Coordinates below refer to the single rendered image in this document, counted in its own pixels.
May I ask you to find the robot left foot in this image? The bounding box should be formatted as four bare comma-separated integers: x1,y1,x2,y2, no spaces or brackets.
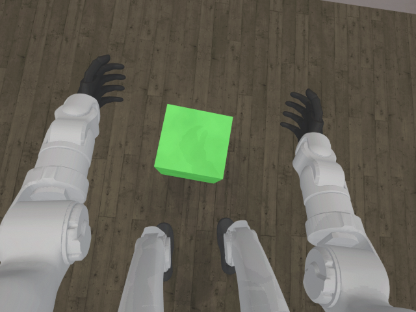
157,222,174,281

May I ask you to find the right robot forearm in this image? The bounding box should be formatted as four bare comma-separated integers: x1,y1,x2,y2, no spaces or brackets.
292,132,390,291

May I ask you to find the carton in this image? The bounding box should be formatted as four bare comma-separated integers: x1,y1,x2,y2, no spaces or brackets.
154,104,233,183

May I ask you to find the robot right hand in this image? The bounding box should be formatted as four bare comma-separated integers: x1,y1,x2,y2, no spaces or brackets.
280,88,324,143

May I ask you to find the robot left hand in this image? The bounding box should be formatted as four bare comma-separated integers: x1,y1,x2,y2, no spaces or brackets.
77,55,126,109

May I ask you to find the right robot upper arm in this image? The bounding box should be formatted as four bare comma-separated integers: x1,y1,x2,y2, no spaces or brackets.
303,244,416,312

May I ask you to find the left robot upper arm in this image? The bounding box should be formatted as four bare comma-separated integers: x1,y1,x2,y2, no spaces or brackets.
0,200,91,312

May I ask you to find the left robot thigh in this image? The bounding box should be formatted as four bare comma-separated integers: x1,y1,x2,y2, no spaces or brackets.
118,233,171,312

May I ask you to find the left robot forearm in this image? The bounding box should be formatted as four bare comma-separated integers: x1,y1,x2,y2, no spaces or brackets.
0,94,100,261

